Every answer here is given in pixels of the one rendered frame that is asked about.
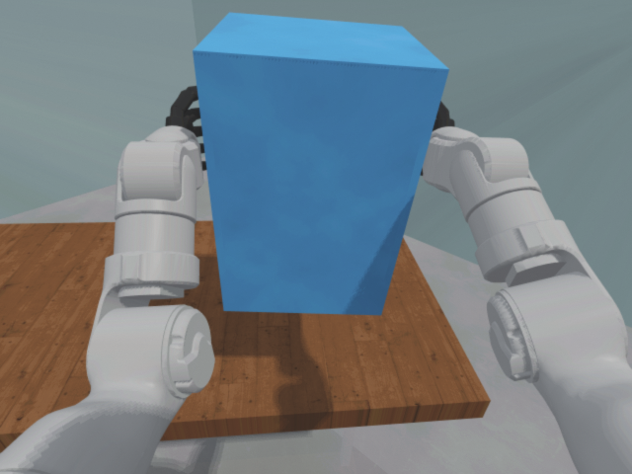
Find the right robot forearm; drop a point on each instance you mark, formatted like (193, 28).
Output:
(517, 236)

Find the robot left upper arm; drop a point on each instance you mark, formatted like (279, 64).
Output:
(143, 363)

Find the carton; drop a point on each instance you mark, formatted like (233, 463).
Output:
(315, 133)

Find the left robot hand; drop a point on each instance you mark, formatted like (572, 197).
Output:
(181, 116)

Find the table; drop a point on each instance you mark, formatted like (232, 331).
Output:
(273, 372)

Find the right robot hand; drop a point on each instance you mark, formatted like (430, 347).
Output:
(442, 119)

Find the robot right upper arm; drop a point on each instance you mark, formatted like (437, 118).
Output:
(562, 335)

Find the left robot forearm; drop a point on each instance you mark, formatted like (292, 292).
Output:
(155, 214)

